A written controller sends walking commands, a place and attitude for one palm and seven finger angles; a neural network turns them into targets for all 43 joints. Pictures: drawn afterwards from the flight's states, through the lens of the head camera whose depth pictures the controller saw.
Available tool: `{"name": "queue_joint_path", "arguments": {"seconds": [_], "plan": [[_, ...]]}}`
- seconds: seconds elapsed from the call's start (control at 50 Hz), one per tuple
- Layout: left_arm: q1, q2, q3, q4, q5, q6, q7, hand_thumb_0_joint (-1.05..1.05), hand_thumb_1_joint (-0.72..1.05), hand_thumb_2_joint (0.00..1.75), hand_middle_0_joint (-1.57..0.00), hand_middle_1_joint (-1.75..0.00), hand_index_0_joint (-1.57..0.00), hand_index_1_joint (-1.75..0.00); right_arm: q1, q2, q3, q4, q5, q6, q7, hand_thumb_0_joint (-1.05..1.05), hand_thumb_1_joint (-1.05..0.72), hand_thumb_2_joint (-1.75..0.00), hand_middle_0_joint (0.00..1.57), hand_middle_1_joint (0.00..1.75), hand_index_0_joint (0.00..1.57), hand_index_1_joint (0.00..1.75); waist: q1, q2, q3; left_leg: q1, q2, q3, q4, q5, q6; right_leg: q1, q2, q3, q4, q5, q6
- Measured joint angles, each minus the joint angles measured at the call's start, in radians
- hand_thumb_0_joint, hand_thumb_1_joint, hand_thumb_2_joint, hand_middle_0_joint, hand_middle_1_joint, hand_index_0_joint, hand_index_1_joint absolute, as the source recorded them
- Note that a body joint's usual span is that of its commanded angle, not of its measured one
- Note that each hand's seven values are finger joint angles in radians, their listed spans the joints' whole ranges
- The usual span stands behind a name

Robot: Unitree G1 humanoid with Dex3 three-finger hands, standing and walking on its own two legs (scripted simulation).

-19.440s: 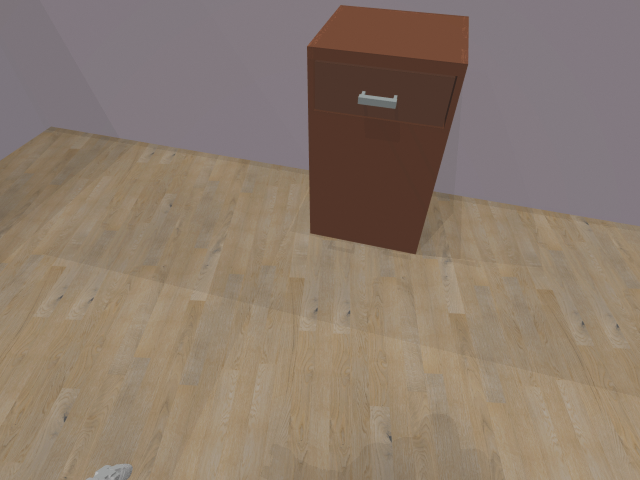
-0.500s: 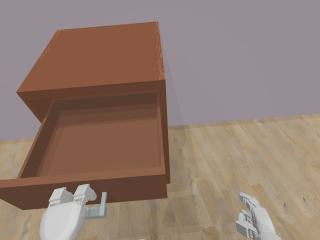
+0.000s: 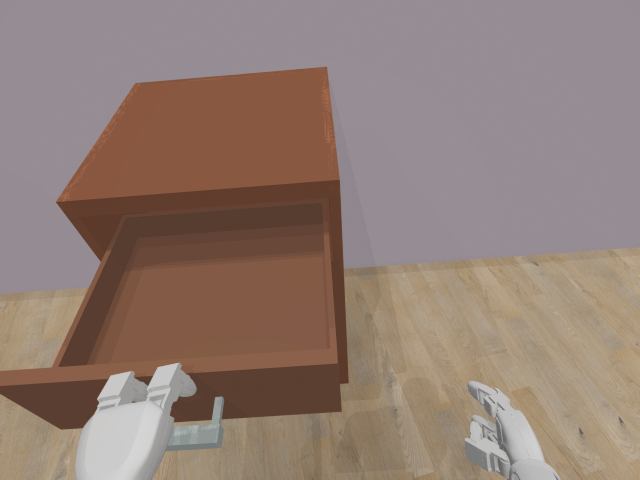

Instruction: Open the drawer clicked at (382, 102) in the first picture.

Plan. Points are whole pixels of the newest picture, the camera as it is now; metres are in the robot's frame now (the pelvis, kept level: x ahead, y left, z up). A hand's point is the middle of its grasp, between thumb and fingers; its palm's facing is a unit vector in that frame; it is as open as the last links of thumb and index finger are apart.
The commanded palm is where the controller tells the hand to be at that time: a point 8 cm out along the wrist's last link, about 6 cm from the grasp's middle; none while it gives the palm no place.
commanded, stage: lift the hand off the handle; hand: left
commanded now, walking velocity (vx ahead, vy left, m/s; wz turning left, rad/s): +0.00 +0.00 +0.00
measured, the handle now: (178, 422) +0.20 +0.22 -0.04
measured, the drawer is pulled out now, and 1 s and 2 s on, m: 0.30 0.30 0.30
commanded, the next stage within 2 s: draw the hand back to the body in 1.16 s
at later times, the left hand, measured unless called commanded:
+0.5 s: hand (147, 435) +0.16 +0.21 +0.05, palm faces +0.03 -0.16 -0.99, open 13.4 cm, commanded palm +0.14 +0.21 +0.11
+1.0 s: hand (120, 407) +0.17 +0.22 +0.09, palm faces +0.11 -0.16 -0.98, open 13.8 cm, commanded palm +0.14 +0.21 +0.15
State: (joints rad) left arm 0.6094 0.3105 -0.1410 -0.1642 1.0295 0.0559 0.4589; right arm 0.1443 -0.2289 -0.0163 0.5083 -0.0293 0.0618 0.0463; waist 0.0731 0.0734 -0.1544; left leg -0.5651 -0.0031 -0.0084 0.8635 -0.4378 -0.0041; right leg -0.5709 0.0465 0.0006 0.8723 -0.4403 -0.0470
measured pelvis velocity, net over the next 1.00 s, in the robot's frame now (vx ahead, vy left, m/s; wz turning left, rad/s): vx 0.01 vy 0.01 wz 0.00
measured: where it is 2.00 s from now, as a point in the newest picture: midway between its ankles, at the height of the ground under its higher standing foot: outside the picture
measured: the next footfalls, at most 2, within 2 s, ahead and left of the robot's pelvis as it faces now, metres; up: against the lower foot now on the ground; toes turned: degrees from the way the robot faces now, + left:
none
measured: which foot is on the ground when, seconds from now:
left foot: down 0.00-1.00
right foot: down 0.00-1.00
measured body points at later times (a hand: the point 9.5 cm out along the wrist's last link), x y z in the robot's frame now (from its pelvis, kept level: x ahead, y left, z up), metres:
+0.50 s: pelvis +0.00 +0.00 +0.01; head +0.00 -0.04 +0.46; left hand +0.15 +0.22 +0.10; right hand +0.22 -0.21 -0.07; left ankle +0.00 +0.13 -0.70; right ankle +0.00 -0.09 -0.70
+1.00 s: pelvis +0.01 +0.01 +0.02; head +0.00 -0.03 +0.47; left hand +0.16 +0.23 +0.15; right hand +0.24 -0.18 -0.05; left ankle +0.00 +0.13 -0.70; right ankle +0.00 -0.09 -0.70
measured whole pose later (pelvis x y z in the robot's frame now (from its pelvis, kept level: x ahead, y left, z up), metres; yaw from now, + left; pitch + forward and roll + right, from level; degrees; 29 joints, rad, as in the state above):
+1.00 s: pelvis +0.01 +0.01 +0.02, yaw +0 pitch +3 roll +0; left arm 0.60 0.36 -0.11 -0.41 0.97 0.10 0.29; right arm 0.13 -0.23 0.00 0.50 0.00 0.07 0.06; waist 0.11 0.10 -0.10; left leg -0.36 0.00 0.00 0.69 -0.38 0.01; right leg -0.36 0.04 0.01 0.68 -0.37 -0.03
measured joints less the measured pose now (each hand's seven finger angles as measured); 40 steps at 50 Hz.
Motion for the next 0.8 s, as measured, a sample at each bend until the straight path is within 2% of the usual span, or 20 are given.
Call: {"name": "queue_joint_path", "arguments": {"seconds": [0.44, 0.54, 0.62, 0.72, 0.8], "plan": [[-0.009, 0.028, -0.004, -0.067, -0.029, 0.012, -0.085, 0.00, -0.49, 0.30, -0.37, -1.22, -0.41, -1.24, 0.013, 0.004, 0.000, 0.008, 0.005, -0.007, -0.005, 0.01, -0.91, -0.90, 0.20, 0.30, 0.20, 0.30, 0.015, 0.012, 0.029, 0.084, 0.001, 0.001, -0.074, 0.029, 0.001, 0.084, 0.001, 0.003, -0.074, 0.030, 0.001], [0.003, 0.035, 0.019, -0.115, -0.034, 0.002, -0.079, 0.00, -0.49, 0.30, -0.38, -1.23, -0.38, -1.22, 0.013, 0.002, 0.000, 0.010, 0.004, -0.009, -0.004, 0.01, -0.91, -0.90, 0.20, 0.30, 0.20, 0.30, 0.018, 0.013, 0.029, 0.104, 0.003, 0.002, -0.089, 0.033, 0.002, 0.105, 0.003, 0.005, -0.094, 0.036, 0.002], [-0.022, 0.030, 0.027, -0.144, -0.037, 0.018, -0.083, 0.00, -0.49, 0.30, -0.36, -1.22, -0.35, -1.21, 0.007, -0.003, -0.001, 0.013, 0.011, -0.005, 0.002, 0.01, -0.91, -0.90, 0.20, 0.30, 0.20, 0.30, 0.018, 0.019, 0.032, 0.119, 0.001, 0.000, -0.102, 0.038, 0.004, 0.122, 0.000, 0.004, -0.110, 0.041, 0.005], [-0.016, 0.014, 0.011, -0.169, -0.056, 0.054, -0.129, 0.00, -0.49, 0.30, -0.34, -1.21, -0.33, -1.20, 0.002, -0.002, 0.003, 0.007, 0.028, 0.005, 0.009, 0.01, -0.91, -0.90, 0.20, 0.30, 0.20, 0.30, 0.018, 0.021, 0.028, 0.149, 0.000, 0.009, -0.136, 0.049, 0.008, 0.148, -0.001, 0.014, -0.139, 0.053, 0.009], [0.017, 0.030, -0.003, -0.201, -0.052, 0.053, -0.163, 0.00, -0.49, 0.30, -0.33, -1.20, -0.33, -1.20, 0.003, -0.001, 0.010, -0.005, 0.028, 0.007, 0.011, 0.01, -0.91, -0.90, 0.20, 0.30, 0.20, 0.30, 0.025, 0.016, 0.032, 0.175, 0.001, 0.013, -0.158, 0.055, 0.009, 0.173, 0.000, 0.018, -0.162, 0.061, 0.011]]}}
